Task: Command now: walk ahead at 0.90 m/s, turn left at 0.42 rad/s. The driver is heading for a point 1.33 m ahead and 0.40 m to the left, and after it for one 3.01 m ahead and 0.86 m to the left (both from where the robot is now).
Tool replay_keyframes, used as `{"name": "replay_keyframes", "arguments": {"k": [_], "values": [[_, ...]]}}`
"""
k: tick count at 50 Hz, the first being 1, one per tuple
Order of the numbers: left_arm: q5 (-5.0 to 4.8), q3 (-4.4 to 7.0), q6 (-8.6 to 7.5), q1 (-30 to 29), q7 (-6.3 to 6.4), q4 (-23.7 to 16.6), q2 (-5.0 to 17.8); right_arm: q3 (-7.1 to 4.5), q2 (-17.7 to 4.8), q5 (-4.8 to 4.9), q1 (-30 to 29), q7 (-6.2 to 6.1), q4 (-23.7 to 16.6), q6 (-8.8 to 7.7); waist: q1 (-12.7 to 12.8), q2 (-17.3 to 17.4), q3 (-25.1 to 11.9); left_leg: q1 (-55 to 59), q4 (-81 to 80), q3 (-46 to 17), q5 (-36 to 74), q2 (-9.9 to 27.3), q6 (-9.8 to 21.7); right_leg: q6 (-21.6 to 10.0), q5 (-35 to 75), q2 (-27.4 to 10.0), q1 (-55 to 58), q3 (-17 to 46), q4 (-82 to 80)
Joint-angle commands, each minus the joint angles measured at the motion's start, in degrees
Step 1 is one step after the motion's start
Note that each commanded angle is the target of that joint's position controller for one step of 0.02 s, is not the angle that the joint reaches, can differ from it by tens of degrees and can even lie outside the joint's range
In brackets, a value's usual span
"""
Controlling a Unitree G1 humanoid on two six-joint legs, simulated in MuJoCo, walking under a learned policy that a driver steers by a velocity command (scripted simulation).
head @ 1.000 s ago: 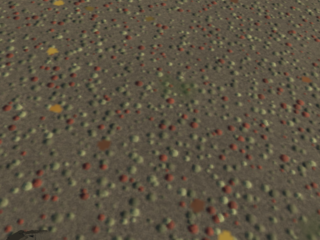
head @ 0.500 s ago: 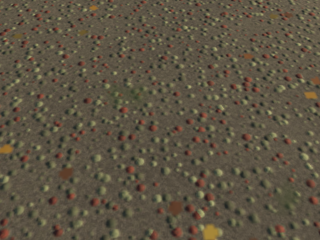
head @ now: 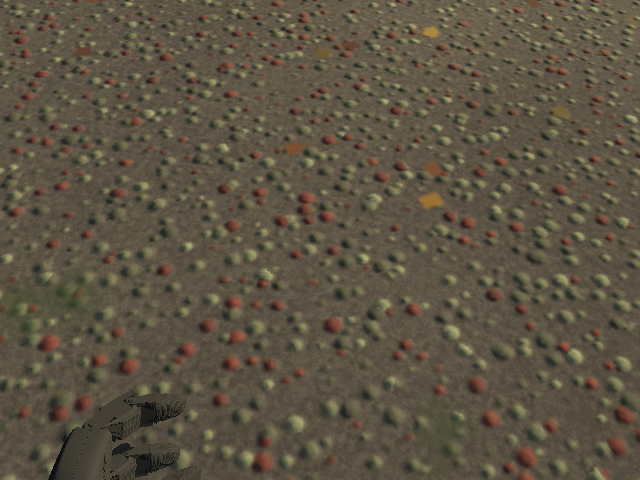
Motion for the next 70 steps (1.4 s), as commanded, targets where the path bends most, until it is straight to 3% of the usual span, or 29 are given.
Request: {"name": "replay_keyframes", "arguments": {"k": [1,2,3,4,5,7,10,15,21,25,26,27,28,29,30,34,38,45,48,50,51,52,53,54,56,59,63,67,70], "values": [[-1.02,4.96,-1.42,7.97,0.87,-2.75,11.55,-3.16,-14.88,-0.51,-5.38,-0.37,-2.61,-0.57,14.59,12.54,-0.90,-13.33,14.31,-6.44,50.51,10.03,10.64,-3.44,-5.31,6.06,25.58,-3.99,-5.43],[-1.05,6.47,-0.56,22.04,2.21,0.70,14.24,-2.59,-13.79,-1.48,-7.29,-0.48,-3.99,-1.09,22.07,12.27,-10.29,-27.05,31.76,-5.33,45.35,7.19,8.03,-4.33,-5.73,1.51,47.91,0.22,-0.98],[0.62,7.51,0.11,31.04,3.58,3.16,20.68,0.02,-2.92,-3.47,-4.24,-0.28,-7.05,-1.88,19.98,-6.53,-22.67,-44.22,55.22,-6.44,2.75,-0.67,5.66,-6.10,-23.36,-14.35,67.79,21.81,-3.36],[2.97,6.73,-0.50,31.06,2.76,2.43,19.86,0.18,-2.52,1.74,-1.29,-0.08,-8.69,-3.62,17.69,-17.32,-31.78,-50.74,67.26,-15.14,-5.37,-4.15,5.81,-11.38,-48.58,-20.99,68.07,47.68,-18.96],[2.32,5.45,-0.86,26.62,2.57,3.26,14.54,-1.59,-7.43,4.14,-8.59,-0.41,-9.85,-3.44,17.39,-13.33,-18.43,-58.12,73.08,-13.87,-1.05,-1.91,5.42,-9.33,-47.31,-19.70,59.92,43.92,-24.26],[2.07,4.17,-0.96,20.30,2.67,5.13,9.50,-1.71,-6.55,2.22,-13.72,-0.65,-10.32,-2.33,13.62,-5.80,-4.82,-58.44,70.99,-10.74,7.81,3.27,5.14,-7.96,-27.12,-16.94,43.66,25.10,-22.72],[2.92,3.40,-1.62,13.53,2.82,7.31,3.52,-2.14,-3.63,2.08,-11.79,0.87,-9.31,1.18,7.87,-7.89,1.00,-51.07,66.98,-10.56,12.50,6.86,4.64,-6.71,-10.33,-11.90,31.46,6.68,-25.58],[3.22,3.97,-2.11,10.64,3.80,8.85,5.76,-1.88,-3.62,1.04,-19.27,1.31,-12.75,3.04,5.92,-3.44,9.89,-56.20,59.16,-8.25,20.88,6.03,3.70,-6.86,0.77,-10.11,26.49,-8.14,-31.02],[2.61,5.76,-0.78,13.74,5.00,9.90,14.66,-2.13,-6.82,0.90,-29.43,4.69,-16.58,1.43,7.24,1.16,10.28,-47.63,37.08,3.94,28.75,-0.50,8.55,-4.17,33.87,-10.13,37.64,-18.33,-28.56],[0.71,6.85,1.16,8.69,4.73,7.24,18.77,-8.22,-18.63,1.79,0.65,3.26,-10.53,3.68,-9.52,-4.41,-7.87,-6.22,35.38,4.26,16.74,-8.84,14.70,-4.47,64.66,-10.15,31.24,-15.68,14.62],[1.11,4.37,-0.01,7.95,4.28,7.37,10.01,-8.50,-19.67,2.31,3.37,2.16,-7.85,4.30,-8.17,8.73,-2.53,0.60,30.61,-5.39,16.32,-6.04,17.03,-1.38,4.87,0.56,15.77,-14.10,41.18],[0.87,1.67,-2.79,16.67,3.67,2.42,1.62,-7.47,-21.82,0.29,-4.58,2.42,-11.24,2.71,5.62,26.48,-9.38,11.13,17.87,-40.28,-0.47,3.89,28.91,-0.29,-29.46,10.17,-6.55,-2.69,59.69],[0.61,1.90,-5.18,11.23,3.41,0.60,8.41,-6.34,-16.53,-0.47,-6.40,2.96,-14.30,1.02,1.90,15.22,-14.13,10.16,5.73,-54.64,-15.61,8.67,27.99,-3.38,-23.68,7.43,-9.90,7.70,56.54],[-0.76,2.63,-5.83,5.51,3.52,-0.91,10.75,-5.98,-14.53,-0.90,-6.45,3.23,-14.06,-0.47,2.55,6.49,-6.76,2.54,0.98,-55.08,-18.76,9.08,24.81,-4.95,-19.32,5.63,-10.82,7.17,50.99],[0.01,2.48,-5.69,4.40,4.14,-0.29,9.66,-5.55,-13.40,-0.93,-9.36,3.73,-13.74,-1.59,6.04,-4.39,-1.74,-7.22,0.75,-51.09,-15.01,7.51,22.06,-5.22,-15.19,3.06,-6.84,7.31,44.39],[2.19,2.76,-2.17,10.81,4.30,3.50,8.58,-3.88,-9.08,-0.92,-17.92,1.73,-14.41,-2.29,11.88,-1.98,2.86,-25.45,1.71,-30.02,3.57,0.22,19.91,-0.35,-8.34,-3.04,3.60,5.94,29.95],[3.09,0.66,-1.27,-0.98,4.03,0.53,3.92,-2.64,-6.85,-0.76,-12.42,-0.10,-10.68,-2.38,4.55,2.34,6.54,-29.10,1.28,-13.84,20.13,-4.52,15.70,1.84,13.41,-2.97,3.83,-0.84,10.51],[-0.64,1.46,-2.87,-10.94,0.28,-1.72,5.70,-2.44,-9.25,-1.66,-5.46,-0.16,-3.78,-2.42,-0.27,3.72,9.22,-6.19,-1.83,-7.02,35.24,3.28,9.72,-3.89,19.60,2.71,-2.51,-4.23,-10.01],[-0.95,3.15,-2.54,-3.44,-0.43,-1.18,8.97,-3.16,-12.90,-4.15,-8.69,-1.26,-3.98,-1.44,6.38,8.73,0.20,3.04,9.91,-3.33,77.14,4.72,6.51,-6.65,11.59,8.93,5.52,-9.24,-6.67],[-1.59,5.22,-0.48,19.22,0.76,4.42,13.22,-3.84,-14.86,-6.01,-15.62,-1.90,-5.95,-0.34,18.13,10.62,-9.37,-1.34,33.60,-1.92,94.87,5.37,5.71,-8.92,6.70,9.20,25.42,-7.91,-1.78],[-0.92,5.65,0.70,33.83,1.71,8.14,14.82,-3.76,-14.79,-5.76,-21.83,-2.06,-8.22,-0.47,25.69,3.04,-13.44,-16.25,57.77,-0.56,76.62,1.14,4.84,-10.90,5.52,5.32,44.23,-0.61,-2.66],[0.47,5.18,0.03,32.29,1.27,9.65,15.84,-0.50,-1.74,-4.42,-11.02,-0.48,-9.96,-1.83,13.70,-22.15,-16.57,-50.57,82.53,-7.92,-7.38,-10.55,-0.26,-23.04,-13.67,-6.04,67.21,27.99,-0.90],[1.74,5.10,0.01,30.27,1.80,7.50,11.86,0.22,-6.81,-0.58,-13.45,1.04,-11.86,-4.70,16.18,-13.91,-20.85,-57.10,82.50,-13.81,-4.37,-10.91,2.90,-24.62,-35.52,-10.52,68.32,49.65,-18.33],[2.60,4.93,-0.38,27.25,2.39,6.80,10.31,-0.63,-10.30,0.85,-20.66,1.57,-13.41,-6.26,16.15,-5.54,-10.98,-58.44,76.02,-15.17,2.24,-7.22,5.80,-21.16,-34.27,-9.76,59.75,46.52,-23.04],[2.35,4.32,-1.23,20.95,1.50,6.06,9.17,-0.31,-8.58,-1.37,-25.78,1.15,-14.70,-7.29,10.28,7.59,-0.61,-52.48,65.45,-14.15,6.28,-4.94,6.45,-19.82,-19.32,-5.13,40.74,38.53,-25.25],[0.80,3.89,-1.00,17.25,2.12,5.64,8.14,-0.76,-8.58,-2.78,-22.64,0.38,-14.47,-5.83,5.40,4.14,3.36,-48.27,56.18,-12.87,7.28,-2.16,2.72,-20.08,-5.29,0.79,29.18,28.09,-26.67],[-0.09,4.11,-0.09,19.51,4.14,7.74,9.13,0.58,-4.54,-4.17,-36.17,0.18,-20.56,-5.70,9.79,0.72,8.87,-39.50,31.76,-6.21,22.61,-5.34,-0.72,-15.61,9.43,7.30,12.88,19.30,-25.89],[-0.58,5.00,2.62,27.04,5.37,12.16,9.53,-1.19,-5.71,-2.60,-39.43,0.55,-23.01,-6.16,13.35,-3.03,2.18,-24.95,16.99,-6.34,37.39,-12.60,-0.53,-7.48,13.84,9.69,16.32,22.45,-17.36],[-0.63,5.65,3.36,21.58,6.22,10.57,10.43,-3.40,-9.44,-1.73,-34.14,-0.79,-23.34,-6.23,7.28,-5.28,-3.55,-16.37,10.57,-8.39,40.03,-11.06,0.70,-2.63,21.70,10.40,22.72,24.02,-0.15]]}}
Velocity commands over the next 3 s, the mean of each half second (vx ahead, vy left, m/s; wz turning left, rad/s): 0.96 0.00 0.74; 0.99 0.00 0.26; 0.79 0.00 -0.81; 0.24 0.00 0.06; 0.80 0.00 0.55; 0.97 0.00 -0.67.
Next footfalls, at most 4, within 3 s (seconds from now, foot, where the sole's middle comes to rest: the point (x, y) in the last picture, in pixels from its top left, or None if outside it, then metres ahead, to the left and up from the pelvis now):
0.04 right None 0.20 -0.17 -0.76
0.50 left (210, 440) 0.56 0.14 -0.76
1.02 right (150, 262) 1.03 0.28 -0.76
1.42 left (52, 168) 1.39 0.56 -0.76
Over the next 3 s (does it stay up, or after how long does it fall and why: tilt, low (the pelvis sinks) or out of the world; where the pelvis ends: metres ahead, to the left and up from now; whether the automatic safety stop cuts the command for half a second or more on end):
stays up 1.89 0.83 0.02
